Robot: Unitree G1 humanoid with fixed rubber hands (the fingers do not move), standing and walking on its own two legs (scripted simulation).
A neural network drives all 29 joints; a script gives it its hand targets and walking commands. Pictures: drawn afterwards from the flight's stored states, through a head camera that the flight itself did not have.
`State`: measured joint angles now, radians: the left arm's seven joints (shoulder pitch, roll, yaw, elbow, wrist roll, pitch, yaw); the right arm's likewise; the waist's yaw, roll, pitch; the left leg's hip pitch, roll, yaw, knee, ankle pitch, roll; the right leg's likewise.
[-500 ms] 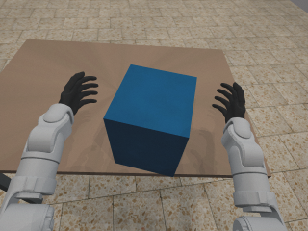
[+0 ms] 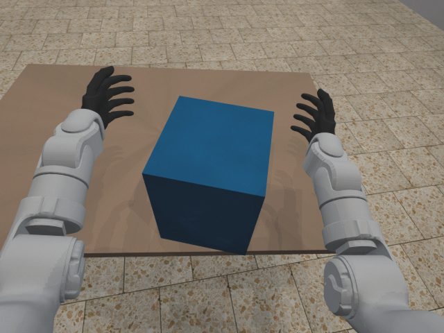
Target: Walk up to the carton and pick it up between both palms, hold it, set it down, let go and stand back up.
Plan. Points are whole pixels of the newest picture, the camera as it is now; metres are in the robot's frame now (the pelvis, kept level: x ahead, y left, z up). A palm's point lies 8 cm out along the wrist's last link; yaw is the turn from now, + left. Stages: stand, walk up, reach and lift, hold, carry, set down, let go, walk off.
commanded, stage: reach and lift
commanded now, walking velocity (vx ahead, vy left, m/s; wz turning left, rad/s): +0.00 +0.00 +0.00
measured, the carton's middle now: (213, 179) +0.42 -0.02 +0.00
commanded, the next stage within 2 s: none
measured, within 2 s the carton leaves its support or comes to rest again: neither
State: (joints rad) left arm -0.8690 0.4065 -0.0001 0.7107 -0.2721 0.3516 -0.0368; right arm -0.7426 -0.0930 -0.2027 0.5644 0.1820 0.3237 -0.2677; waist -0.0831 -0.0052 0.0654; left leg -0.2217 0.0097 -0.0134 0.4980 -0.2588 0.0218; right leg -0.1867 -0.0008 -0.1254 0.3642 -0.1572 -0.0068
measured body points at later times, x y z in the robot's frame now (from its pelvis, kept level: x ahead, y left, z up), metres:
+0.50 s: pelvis -0.01 +0.00 -0.01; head +0.05 +0.02 +0.43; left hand +0.46 +0.17 +0.07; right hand +0.39 -0.22 +0.05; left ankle +0.00 +0.10 -0.74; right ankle +0.02 -0.12 -0.74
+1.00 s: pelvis -0.02 +0.00 -0.03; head +0.07 +0.03 +0.41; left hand +0.46 +0.15 +0.03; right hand +0.40 -0.21 +0.02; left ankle +0.00 +0.10 -0.74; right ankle +0.02 -0.12 -0.74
